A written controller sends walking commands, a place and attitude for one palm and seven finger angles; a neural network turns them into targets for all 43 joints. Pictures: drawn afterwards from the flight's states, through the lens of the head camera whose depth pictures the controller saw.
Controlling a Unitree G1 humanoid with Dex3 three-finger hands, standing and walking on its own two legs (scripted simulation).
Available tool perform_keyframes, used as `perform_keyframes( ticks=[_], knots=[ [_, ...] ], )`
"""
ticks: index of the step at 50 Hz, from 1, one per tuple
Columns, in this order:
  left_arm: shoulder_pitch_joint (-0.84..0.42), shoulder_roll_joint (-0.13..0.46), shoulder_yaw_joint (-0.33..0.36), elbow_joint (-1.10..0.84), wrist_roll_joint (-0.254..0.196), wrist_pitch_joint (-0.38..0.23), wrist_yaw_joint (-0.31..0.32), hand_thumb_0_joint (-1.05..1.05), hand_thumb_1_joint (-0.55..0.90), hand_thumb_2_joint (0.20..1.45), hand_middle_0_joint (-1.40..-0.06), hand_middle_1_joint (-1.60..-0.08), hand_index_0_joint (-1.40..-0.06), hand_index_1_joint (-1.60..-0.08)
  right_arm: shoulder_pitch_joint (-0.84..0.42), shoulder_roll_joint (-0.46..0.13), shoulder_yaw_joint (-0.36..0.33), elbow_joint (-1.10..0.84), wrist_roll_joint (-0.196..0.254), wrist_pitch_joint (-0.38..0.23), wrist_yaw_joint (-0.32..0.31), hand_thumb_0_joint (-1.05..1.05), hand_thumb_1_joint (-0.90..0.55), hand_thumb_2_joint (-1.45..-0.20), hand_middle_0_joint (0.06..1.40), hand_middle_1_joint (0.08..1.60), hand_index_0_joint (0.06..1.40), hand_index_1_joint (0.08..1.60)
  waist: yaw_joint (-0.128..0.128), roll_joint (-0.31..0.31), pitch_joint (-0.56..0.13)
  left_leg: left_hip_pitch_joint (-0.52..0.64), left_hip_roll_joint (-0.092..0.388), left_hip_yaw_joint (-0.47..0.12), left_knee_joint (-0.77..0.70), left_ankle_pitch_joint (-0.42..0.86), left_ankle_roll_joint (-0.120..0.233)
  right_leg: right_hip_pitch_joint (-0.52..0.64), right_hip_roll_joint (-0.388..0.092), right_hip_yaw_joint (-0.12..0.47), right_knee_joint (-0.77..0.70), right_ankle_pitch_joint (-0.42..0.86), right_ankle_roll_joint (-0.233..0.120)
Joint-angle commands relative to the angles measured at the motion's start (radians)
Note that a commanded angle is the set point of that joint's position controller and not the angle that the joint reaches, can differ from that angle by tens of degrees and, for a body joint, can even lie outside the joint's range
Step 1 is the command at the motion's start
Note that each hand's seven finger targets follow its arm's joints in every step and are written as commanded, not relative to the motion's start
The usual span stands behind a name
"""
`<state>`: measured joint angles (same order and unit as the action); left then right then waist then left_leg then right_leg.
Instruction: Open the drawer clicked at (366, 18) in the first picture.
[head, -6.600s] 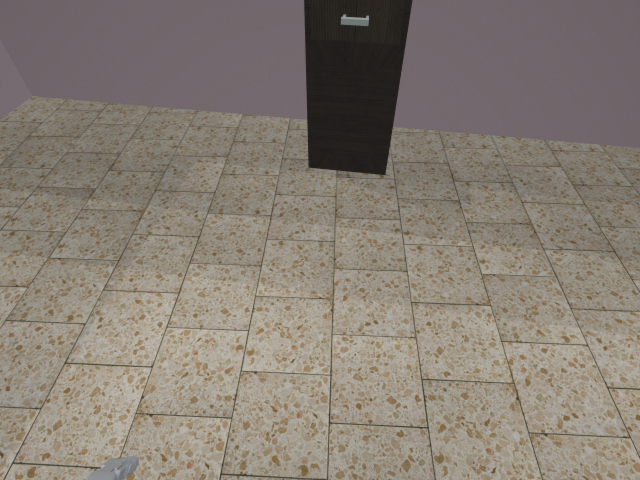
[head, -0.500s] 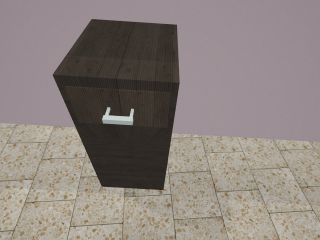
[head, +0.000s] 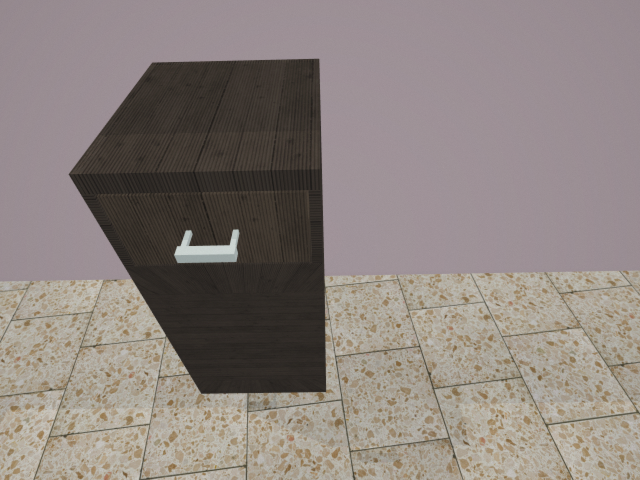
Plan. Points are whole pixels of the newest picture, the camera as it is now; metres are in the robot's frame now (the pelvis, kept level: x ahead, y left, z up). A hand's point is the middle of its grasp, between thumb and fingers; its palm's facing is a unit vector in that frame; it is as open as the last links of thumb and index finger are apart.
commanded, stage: come to a stop and stand still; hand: left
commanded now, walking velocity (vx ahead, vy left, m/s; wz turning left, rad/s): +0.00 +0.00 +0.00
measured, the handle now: (209, 245) +0.50 +0.23 -0.03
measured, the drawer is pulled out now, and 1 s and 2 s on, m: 0.00 0.00 0.00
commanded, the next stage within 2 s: look again from close up in 0.08 s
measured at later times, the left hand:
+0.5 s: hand out of the picture -0.03 +0.16 -0.17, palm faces +0.04 -0.98 -0.18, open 7.4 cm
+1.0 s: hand (165, 441) +0.18 +0.20 -0.02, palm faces -0.02 -0.54 -0.84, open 7.7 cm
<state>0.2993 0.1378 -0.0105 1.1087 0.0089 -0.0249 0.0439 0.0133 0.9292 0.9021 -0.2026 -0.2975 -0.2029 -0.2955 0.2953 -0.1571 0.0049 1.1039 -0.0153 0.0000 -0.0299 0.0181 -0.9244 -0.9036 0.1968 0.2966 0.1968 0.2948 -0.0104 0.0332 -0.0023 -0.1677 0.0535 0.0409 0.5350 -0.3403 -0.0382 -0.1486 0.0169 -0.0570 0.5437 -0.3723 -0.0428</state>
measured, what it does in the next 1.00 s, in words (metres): stands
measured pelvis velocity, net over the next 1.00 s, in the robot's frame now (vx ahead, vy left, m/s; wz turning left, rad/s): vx -0.04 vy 0.02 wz -0.01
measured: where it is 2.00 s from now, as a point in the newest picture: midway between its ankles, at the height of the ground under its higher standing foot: outside the picture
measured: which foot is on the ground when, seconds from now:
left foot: down 0.00-1.00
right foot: down 0.00-1.00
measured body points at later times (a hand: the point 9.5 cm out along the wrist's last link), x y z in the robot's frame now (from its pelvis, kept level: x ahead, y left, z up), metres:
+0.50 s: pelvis -0.01 +0.00 +0.01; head +0.00 -0.01 +0.46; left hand -0.03 +0.21 -0.15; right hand -0.02 -0.21 -0.16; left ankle -0.03 +0.14 -0.73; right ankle -0.05 -0.09 -0.73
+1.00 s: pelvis -0.04 +0.02 -0.01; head -0.03 -0.03 +0.44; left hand +0.17 +0.23 +0.02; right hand +0.11 -0.25 -0.12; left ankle -0.03 +0.14 -0.73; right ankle -0.05 -0.09 -0.73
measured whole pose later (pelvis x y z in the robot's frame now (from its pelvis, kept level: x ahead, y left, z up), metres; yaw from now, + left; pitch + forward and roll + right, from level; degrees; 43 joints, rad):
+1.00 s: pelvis -0.04 +0.02 -0.01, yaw -1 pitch +5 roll +2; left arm 0.30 0.26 -0.14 0.11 0.58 0.05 0.34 0.04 0.82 0.85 -0.21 -0.38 -0.20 -0.37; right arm 0.19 -0.29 -0.05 0.72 -0.02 -0.20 -0.06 0.02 -0.92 -0.90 0.20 0.30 0.20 0.29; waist -0.01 0.09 -0.08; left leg -0.42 0.01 0.07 0.64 -0.31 0.00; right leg -0.43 -0.03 -0.02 0.71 -0.37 -0.02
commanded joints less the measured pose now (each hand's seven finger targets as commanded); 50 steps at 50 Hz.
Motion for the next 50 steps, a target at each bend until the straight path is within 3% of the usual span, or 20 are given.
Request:
perform_keyframes(
  ticks=[1, 4, 13, 25, 36, 37, 38, 39, 40, 41, 42, 43, 44, 45, 46, 48, 49, 50],
  knots=[
    [0.068, 0.118, 0.024, -0.033, 0.002, -0.006, 0.000, 0.000, 0.900, 0.900, -0.200, -0.300, -0.200, -0.300, 0.075, -0.058, -0.001, -0.013, 0.001, -0.019, -0.004, 0.000, -0.900, -0.900, 0.200, 0.300, 0.200, 0.300, 0.002, -0.041, 0.105, -0.039, 0.041, -0.036, -0.095, 0.227, 0.058, -0.058, -0.109, 0.096, -0.131, 0.320, -0.008],
    [0.073, 0.125, 0.025, -0.032, 0.001, -0.007, -0.002, 0.000, 0.900, 0.900, -0.200, -0.300, -0.200, -0.300, 0.064, -0.063, 0.000, -0.012, 0.001, -0.018, -0.006, 0.000, -0.900, -0.900, 0.200, 0.300, 0.200, 0.300, 0.007, -0.062, 0.090, -0.036, 0.037, -0.029, -0.093, 0.213, 0.054, -0.041, -0.119, 0.104, -0.143, 0.340, -0.009],
    [0.081, 0.119, 0.026, -0.025, 0.000, -0.009, -0.004, 0.000, 0.900, 0.900, -0.200, -0.300, -0.200, -0.300, 0.070, -0.059, 0.002, 0.006, 0.002, -0.021, -0.008, 0.000, -0.900, -0.900, 0.200, 0.300, 0.200, 0.300, 0.011, -0.041, 0.055, -0.008, 0.041, -0.028, -0.104, 0.251, 0.051, -0.011, -0.124, 0.100, -0.143, 0.412, -0.008],
    [0.096, 0.096, 0.021, -0.010, 0.002, -0.005, -0.005, 0.000, 0.900, 0.900, -0.200, -0.300, -0.200, -0.300, 0.076, -0.049, 0.002, 0.021, 0.004, -0.018, -0.009, 0.000, -0.900, -0.900, 0.200, 0.300, 0.200, 0.300, 0.012, -0.030, 0.092, -0.008, 0.045, -0.037, -0.136, 0.217, 0.056, -0.049, -0.112, 0.103, -0.165, 0.298, -0.006],
    [0.100, 0.088, 0.023, -0.008, 0.004, -0.005, -0.005, 0.000, 0.900, 0.900, -0.200, -0.300, -0.200, -0.300, 0.080, -0.050, 0.001, 0.022, 0.003, -0.022, -0.009, 0.000, -0.900, -0.900, 0.200, 0.300, 0.200, 0.300, 0.013, -0.030, 0.071, -0.003, 0.049, -0.042, -0.141, 0.246, 0.060, -0.039, -0.109, 0.099, -0.155, 0.310, -0.004],
    [0.182, 0.132, 0.036, 0.027, 0.015, -0.033, 0.036, 0.000, 0.900, 0.900, -0.200, -0.300, -0.200, -0.300, -0.071, -0.089, -0.016, -0.060, 0.014, -0.033, 0.000, 0.000, -0.900, -0.900, 0.200, 0.300, 0.200, 0.300, 0.067, -0.158, 0.124, -0.151, 0.040, 0.007, 0.144, 0.245, 0.027, -0.040, -0.199, 0.203, -0.179, 0.965, 0.072],
    [-0.588, 0.368, -0.097, -1.508, 0.108, -0.223, 0.016, 0.000, 0.877, 0.890, -0.202, -0.315, -0.202, -0.315, -0.063, -0.244, -0.010, -0.408, 0.068, -0.196, -0.057, 0.000, -0.900, -0.900, 0.200, 0.300, 0.200, 0.300, -0.035, 0.169, -0.363, 0.166, -0.046, 0.030, -0.051, 0.343, 0.097, 0.024, -0.114, 0.259, -0.067, 0.802, -0.004],
    [-0.199, 0.332, 0.005, -1.199, 0.123, -0.126, 0.104, 0.000, 0.853, 0.880, -0.203, -0.330, -0.203, -0.330, -0.120, -0.161, -0.025, -0.332, 0.049, -0.278, -0.100, 0.000, -0.900, -0.900, 0.200, 0.300, 0.200, 0.300, 0.032, 0.341, -0.345, 0.202, -0.033, 0.012, -0.088, 0.575, 0.101, 0.017, -0.062, 0.143, 0.001, 0.527, -0.016],
    [-0.158, 0.270, 0.013, -1.182, 0.076, -0.057, 0.170, 0.000, 0.830, 0.870, -0.205, -0.345, -0.205, -0.345, -0.113, -0.168, -0.049, -0.283, 0.066, -0.303, -0.103, 0.000, -0.900, -0.900, 0.200, 0.300, 0.200, 0.300, 0.027, 0.297, -0.220, 0.111, -0.015, -0.002, -0.067, 0.492, 0.061, -0.113, -0.042, 0.073, -0.034, 0.300, -0.001],
    [0.124, 0.065, -0.105, -0.964, 0.114, 0.053, 0.177, 0.000, 0.807, 0.860, -0.207, -0.360, -0.207, -0.360, -0.100, -0.116, -0.039, -0.296, 0.080, -0.300, -0.096, 0.000, -0.900, -0.900, 0.200, 0.300, 0.200, 0.300, 0.008, 0.093, -0.146, 0.018, 0.006, -0.022, -0.078, 0.458, 0.072, -0.132, -0.037, 0.039, -0.023, 0.281, 0.011],
    [-0.041, 0.057, -0.150, -1.198, 0.146, 0.046, 0.177, 0.000, 0.783, 0.850, -0.208, -0.375, -0.208, -0.375, -0.144, -0.146, -0.045, -0.388, 0.092, -0.310, -0.086, 0.000, -0.900, -0.900, 0.200, 0.300, 0.200, 0.300, 0.008, 0.009, -0.056, -0.027, -0.008, -0.036, -0.064, 0.405, 0.078, -0.162, -0.041, 0.039, -0.022, 0.316, 0.016],
    [0.005, 0.099, -0.144, -1.205, 0.244, 0.042, 0.193, 0.000, 0.760, 0.840, -0.210, -0.390, -0.210, -0.390, -0.145, -0.183, -0.058, -0.392, 0.073, -0.319, -0.087, 0.000, -0.900, -0.900, 0.200, 0.300, 0.200, 0.300, -0.004, -0.052, -0.116, -0.018, -0.019, -0.022, -0.025, 0.351, 0.088, -0.216, -0.033, 0.046, -0.009, 0.290, 0.016],
    [0.010, 0.098, -0.182, -1.193, 0.332, 0.037, 0.221, 0.000, 0.737, 0.830, -0.212, -0.405, -0.212, -0.405, -0.150, -0.199, -0.047, -0.419, 0.045, -0.323, -0.078, 0.000, -0.900, -0.900, 0.200, 0.300, 0.200, 0.300, -0.019, -0.106, -0.069, -0.071, -0.037, -0.035, 0.005, 0.296, 0.092, -0.284, -0.028, 0.039, 0.000, 0.248, 0.015],
    [0.027, 0.079, -0.208, -1.177, 0.409, 0.046, 0.245, 0.000, 0.713, 0.820, -0.213, -0.420, -0.213, -0.420, -0.134, -0.204, -0.048, -0.463, 0.031, -0.312, -0.062, 0.000, -0.900, -0.900, 0.200, 0.300, 0.200, 0.300, -0.030, -0.146, -0.085, -0.100, -0.051, -0.047, 0.034, 0.271, 0.093, -0.327, -0.021, 0.036, 0.016, 0.192, 0.014],
    [0.006, 0.069, -0.236, -1.139, 0.530, 0.053, 0.272, 0.000, 0.690, 0.810, -0.215, -0.435, -0.215, -0.435, -0.117, -0.204, -0.056, -0.486, 0.010, -0.290, -0.048, 0.000, -0.900, -0.900, 0.200, 0.300, 0.200, 0.300, -0.039, -0.222, -0.103, -0.142, -0.067, -0.045, 0.067, 0.237, 0.086, -0.380, -0.011, 0.024, 0.029, 0.121, 0.016],
    [0.182, 0.062, -0.217, -1.031, 0.706, 0.072, 0.326, 0.000, 0.643, 0.790, -0.218, -0.465, -0.218, -0.465, -0.171, -0.214, -0.082, -0.563, -0.024, -0.230, -0.018, 0.000, -0.900, -0.900, 0.200, 0.300, 0.200, 0.300, 0.022, -0.297, -0.064, -0.237, -0.085, -0.042, 0.089, 0.139, 0.068, -0.404, -0.008, 0.040, 0.014, -0.009, 0.007],
    [0.279, 0.060, -0.210, -0.982, 0.787, 0.075, 0.342, 0.000, 0.620, 0.780, -0.220, -0.480, -0.220, -0.480, -0.190, -0.215, -0.086, -0.585, -0.033, -0.193, 0.002, 0.000, -0.900, -0.900, 0.200, 0.300, 0.200, 0.300, 0.059, -0.303, -0.056, -0.280, -0.091, -0.034, 0.092, 0.120, 0.059, -0.392, -0.002, 0.059, 0.026, -0.010, -0.004],
    [0.345, 0.099, -0.163, -0.980, 0.854, 0.068, 0.350, 0.000, 0.597, 0.770, -0.222, -0.495, -0.222, -0.495, -0.200, -0.209, -0.090, -0.602, -0.030, -0.149, 0.027, 0.000, -0.900, -0.900, 0.200, 0.300, 0.200, 0.300, 0.107, -0.293, -0.091, -0.311, -0.089, -0.025, 0.091, 0.149, 0.050, -0.350, -0.001, 0.088, 0.050, 0.055, -0.019]
  ],
)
